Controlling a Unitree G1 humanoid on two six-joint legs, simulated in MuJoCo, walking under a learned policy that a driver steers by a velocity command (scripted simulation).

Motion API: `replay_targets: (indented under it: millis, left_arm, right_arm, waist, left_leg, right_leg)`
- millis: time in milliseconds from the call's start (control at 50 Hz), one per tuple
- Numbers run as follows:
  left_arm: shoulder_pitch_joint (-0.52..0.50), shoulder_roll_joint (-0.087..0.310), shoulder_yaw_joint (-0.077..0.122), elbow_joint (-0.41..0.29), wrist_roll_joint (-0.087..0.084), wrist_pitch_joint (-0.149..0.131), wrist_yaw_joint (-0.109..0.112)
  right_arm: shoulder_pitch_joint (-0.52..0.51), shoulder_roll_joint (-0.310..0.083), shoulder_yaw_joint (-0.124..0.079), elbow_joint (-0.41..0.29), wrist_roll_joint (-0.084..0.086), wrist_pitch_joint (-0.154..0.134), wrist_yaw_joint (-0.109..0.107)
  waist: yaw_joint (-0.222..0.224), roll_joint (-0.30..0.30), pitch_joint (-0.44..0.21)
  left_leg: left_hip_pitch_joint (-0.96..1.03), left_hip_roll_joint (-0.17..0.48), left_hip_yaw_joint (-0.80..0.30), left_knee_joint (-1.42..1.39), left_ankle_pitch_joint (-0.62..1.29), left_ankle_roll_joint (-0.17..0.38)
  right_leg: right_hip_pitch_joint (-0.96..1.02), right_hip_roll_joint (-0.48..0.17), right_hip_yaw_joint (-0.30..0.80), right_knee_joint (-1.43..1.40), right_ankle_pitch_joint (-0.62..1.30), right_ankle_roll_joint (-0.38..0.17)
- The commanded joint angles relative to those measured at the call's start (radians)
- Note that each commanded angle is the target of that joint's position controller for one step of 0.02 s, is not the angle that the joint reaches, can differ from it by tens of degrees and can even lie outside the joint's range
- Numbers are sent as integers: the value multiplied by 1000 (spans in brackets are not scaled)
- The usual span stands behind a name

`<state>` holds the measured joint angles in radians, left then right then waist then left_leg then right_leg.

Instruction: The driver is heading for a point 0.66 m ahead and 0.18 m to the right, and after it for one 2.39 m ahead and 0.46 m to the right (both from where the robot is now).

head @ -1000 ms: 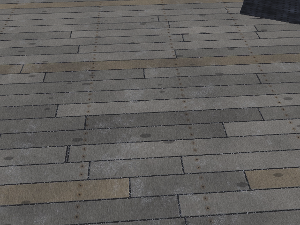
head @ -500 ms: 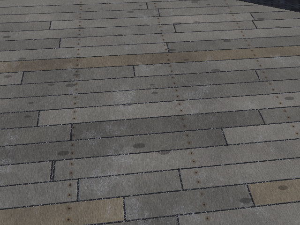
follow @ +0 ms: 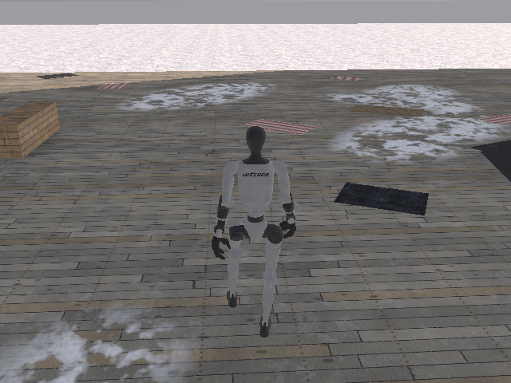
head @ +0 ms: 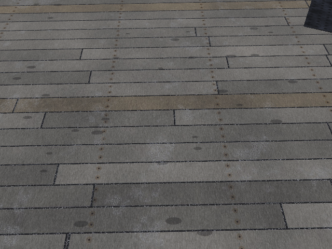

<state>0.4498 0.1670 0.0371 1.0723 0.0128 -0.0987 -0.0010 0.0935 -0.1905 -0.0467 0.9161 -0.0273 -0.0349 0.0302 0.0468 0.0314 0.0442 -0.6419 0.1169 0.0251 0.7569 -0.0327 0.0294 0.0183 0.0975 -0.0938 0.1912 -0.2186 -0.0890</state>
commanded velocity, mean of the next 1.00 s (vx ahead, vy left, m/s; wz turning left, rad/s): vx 0.48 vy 0.00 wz -0.43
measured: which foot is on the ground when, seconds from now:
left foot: up 0.00-0.16, down 0.18-0.74, up 0.76-1.00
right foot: down 0.00-0.18, up 0.20-0.70, down 0.72-1.00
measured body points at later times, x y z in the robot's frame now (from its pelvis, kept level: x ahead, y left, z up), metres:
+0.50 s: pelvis +0.28 +0.04 +0.00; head +0.30 +0.05 +0.45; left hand +0.44 +0.26 -0.14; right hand +0.21 -0.20 -0.14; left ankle +0.24 +0.12 -0.74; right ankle +0.35 -0.12 -0.67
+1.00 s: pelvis +0.51 -0.07 +0.00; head +0.54 -0.10 +0.45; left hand +0.67 +0.17 -0.13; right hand +0.53 -0.37 -0.12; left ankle +0.68 +0.05 -0.67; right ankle +0.48 -0.09 -0.74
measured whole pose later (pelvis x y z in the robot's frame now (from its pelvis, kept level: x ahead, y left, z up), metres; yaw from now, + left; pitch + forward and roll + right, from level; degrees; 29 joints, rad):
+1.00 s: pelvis +0.51 -0.07 +0.00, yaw -29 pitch +1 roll +0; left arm 0.33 0.26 0.08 0.90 0.00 -0.04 0.00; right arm 0.11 -0.25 -0.05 0.78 -0.04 -0.03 0.01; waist 0.03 0.03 0.07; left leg -0.65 0.13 -0.03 1.01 -0.24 -0.05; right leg -0.15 0.15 0.03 0.34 -0.20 -0.14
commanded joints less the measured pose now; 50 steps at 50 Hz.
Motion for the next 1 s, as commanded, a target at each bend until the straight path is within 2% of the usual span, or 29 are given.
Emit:
replay_targets:
  millis: [20,60,100,140,160,180,200,220,240,260,280,300,320,400,500,600,660,700,720,740,760,780,800,820,840,860,900,940,1000]
  left_arm:
    - [71,123,16,-23,2,-11,8]
    - [100,126,16,-11,9,-7,13]
    - [86,143,20,-10,15,-2,20]
    - [37,168,26,-21,16,0,21]
    - [11,171,26,-28,9,2,17]
    - [-5,142,16,-58,-6,-1,12]
    - [134,12,-10,-77,-56,5,7]
    - [79,139,25,-62,-27,14,15]
    - [-14,141,33,-92,-17,16,12]
    - [-62,117,31,-105,-13,17,8]
    - [-82,106,36,-103,2,26,4]
    - [-55,83,36,-105,12,43,-7]
    - [-42,68,36,-107,16,58,-15]
    - [-159,57,37,-159,21,86,-33]
    - [-350,55,22,-237,16,84,-54]
    - [-477,69,15,-299,24,81,-65]
    - [-415,98,29,-293,28,82,-56]
    - [-235,136,52,-245,28,73,-44]
    - [-85,184,75,-200,39,64,-30]
    - [-72,300,109,-219,38,68,-17]
    - [-73,356,115,-248,22,82,-15]
    - [-92,319,105,-233,14,90,-5]
    - [-135,262,91,-221,0,83,0]
    - [-173,222,79,-223,-1,72,3]
    - [-211,201,71,-233,-12,64,6]
    - [-215,196,66,-238,-13,53,5]
    - [-187,212,65,-231,-18,33,2]
    - [-149,238,70,-229,-13,32,3]
    - [-101,224,62,-227,-12,43,5]
  right_arm:
    - [-124,-34,2,-83,6,-13,2]
    - [-170,-44,0,-105,4,-18,1]
    - [-164,-59,-6,-118,5,-28,-1]
    - [-26,-86,-19,-81,6,-42,-13]
    - [142,-110,-33,-28,-1,-54,-23]
    - [321,-184,-55,6,-28,-65,-38]
    - [390,-292,-82,12,-46,-62,-37]
    - [329,-227,-72,-3,-16,-43,-31]
    - [210,-163,-51,-21,-9,-44,-29]
    - [152,-111,-37,-27,-7,-52,-26]
    - [155,-78,-27,-15,-6,-61,-27]
    - [154,-62,-22,-2,2,-63,-36]
    - [167,-66,-21,4,5,-70,-38]
    - [231,-89,-27,25,12,-93,-42]
    - [283,-92,-21,40,9,-93,-44]
    - [363,-134,-29,64,7,-77,-59]
    - [356,-173,-39,64,4,-57,-68]
    - [340,-204,-48,51,4,-35,-64]
    - [317,-205,-48,31,8,-30,-57]
    - [327,-110,-33,-41,33,-39,-46]
    - [271,-156,-39,-100,27,-52,-31]
    - [150,-150,-36,-120,21,-61,-26]
    - [165,-135,-28,-119,25,-72,-26]
    - [168,-131,-30,-113,13,-67,-28]
    - [200,-126,-29,-102,-10,-48,-30]
    - [226,-121,-27,-100,-22,-28,-28]
    - [210,-118,-28,-114,-21,-2,-25]
    - [162,-117,-25,-135,-16,7,-26]
    - [100,-115,-17,-158,-9,15,-24]
  waist:
    - [15,-90,64]
    - [26,-90,72]
    - [4,-96,67]
    - [-65,-111,-2]
    - [-141,-82,-92]
    - [-204,-23,-219]
    - [-154,215,-383]
    - [-151,70,-353]
    - [-109,29,-185]
    - [-89,-1,-99]
    - [-73,3,-35]
    - [-39,39,-37]
    - [-28,60,-39]
    - [-19,30,8]
    - [-47,36,52]
    - [-78,40,67]
    - [-38,74,10]
    - [35,73,-96]
    - [111,15,-176]
    - [75,-238,-279]
    - [60,-172,-344]
    - [66,-46,-211]
    - [17,-12,-88]
    - [-28,24,-45]
    - [-62,24,-38]
    - [-78,-18,-50]
    - [-90,-20,-41]
    - [-79,-34,-45]
    - [-51,-85,-69]
  left_leg:
    - [2,-43,54,-105,43,4]
    - [-10,-55,52,-144,2,20]
    - [24,-75,46,-187,-70,40]
    - [233,-133,62,-247,-141,67]
    - [455,-143,66,-317,-82,89]
    - [739,28,-103,-325,-137,131]
    - [1057,350,-556,-389,-200,259]
    - [951,330,-637,-465,-283,247]
    - [792,289,-469,-494,-289,209]
    - [665,248,-351,-536,-216,178]
    - [576,197,-239,-546,-84,128]
    - [532,167,-168,-571,-100,104]
    - [503,173,-143,-584,-77,112]
    - [511,155,-7,-617,38,109]
    - [535,115,138,-617,156,93]
    - [688,158,209,-567,332,88]
    - [767,168,255,-387,734,78]
    - [748,168,262,-87,780,73]
    - [597,149,273,174,570,41]
    - [160,-4,274,580,-170,-23]
    - [-46,-138,46,761,-506,-44]
    - [-141,-68,-41,742,-407,-32]
    - [-113,-22,-40,621,-324,-26]
    - [-54,11,-52,516,-301,-27]
    - [16,18,-49,473,-285,-37]
    - [72,22,-53,440,-287,-50]
    - [80,10,-33,383,-283,-77]
    - [64,-9,-13,315,-228,-91]
    - [36,-29,3,207,-135,-83]
  right_leg:
    - [-13,-273,135,-64,389,-108]
    - [61,-301,153,-25,463,-116]
    - [109,-321,170,38,587,-113]
    - [88,-304,160,191,817,-86]
    - [23,-263,131,369,801,-65]
    - [-181,-213,107,626,521,-47]
    - [-553,-49,28,1001,-195,2]
    - [-619,-74,136,1108,-262,-15]
    - [-647,-124,149,1102,-172,-20]
    - [-631,-160,147,1058,-107,-19]
    - [-594,-179,154,1019,-81,-21]
    - [-561,-188,143,995,-63,-12]
    - [-544,-191,134,994,-57,-5]
    - [-663,-211,111,946,55,15]
    - [-677,-193,46,669,224,25]
    - [-637,-156,-40,478,174,-21]
    - [-518,-71,-90,446,26,-77]
    - [-320,-2,-90,379,-40,-125]
    - [-93,-31,-3,291,-29,-163]
    - [243,-330,483,237,-101,-277]
    - [298,-467,864,89,-4,-376]
    - [222,-432,685,79,36,-337]
    - [63,-399,560,66,127,-286]
    - [-28,-332,472,61,231,-234]
    - [-106,-287,410,42,274,-211]
    - [-156,-272,389,38,341,-219]
    - [-183,-240,327,65,613,-211]
    - [-184,-206,284,101,782,-179]
    - [-126,-187,246,127,867,-117]
Velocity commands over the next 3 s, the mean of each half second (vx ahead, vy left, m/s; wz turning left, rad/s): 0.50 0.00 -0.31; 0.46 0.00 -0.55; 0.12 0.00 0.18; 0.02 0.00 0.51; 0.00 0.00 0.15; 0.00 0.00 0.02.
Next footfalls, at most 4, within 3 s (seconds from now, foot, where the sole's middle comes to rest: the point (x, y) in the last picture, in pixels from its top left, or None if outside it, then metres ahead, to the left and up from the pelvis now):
0.18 left None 0.28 0.12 -0.78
0.72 right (210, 242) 0.51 -0.11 -0.78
1.24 left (204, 184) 0.77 -0.09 -0.78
1.74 right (243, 210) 0.65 -0.25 -0.78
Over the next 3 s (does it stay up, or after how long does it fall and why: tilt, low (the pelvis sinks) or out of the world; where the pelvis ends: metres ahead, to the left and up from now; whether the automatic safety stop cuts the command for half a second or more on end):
stays up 0.61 -0.14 0.00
